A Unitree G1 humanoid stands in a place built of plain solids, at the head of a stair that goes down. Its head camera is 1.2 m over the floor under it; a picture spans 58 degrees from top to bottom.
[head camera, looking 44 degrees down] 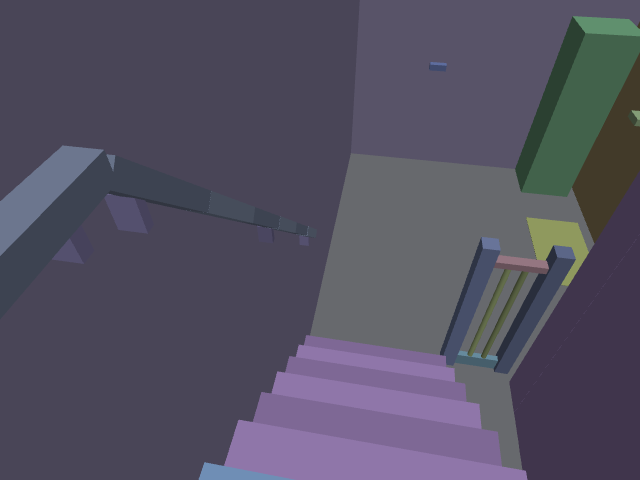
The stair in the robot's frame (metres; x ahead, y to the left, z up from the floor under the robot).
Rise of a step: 0.20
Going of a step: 0.20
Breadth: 0.90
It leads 10 degrees to the right of straight ahead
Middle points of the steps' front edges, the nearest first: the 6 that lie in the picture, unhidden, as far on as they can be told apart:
0.53 -0.18 -0.20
0.73 -0.21 -0.41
0.93 -0.25 -0.61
1.13 -0.28 -0.81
1.33 -0.32 -1.01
1.53 -0.35 -1.22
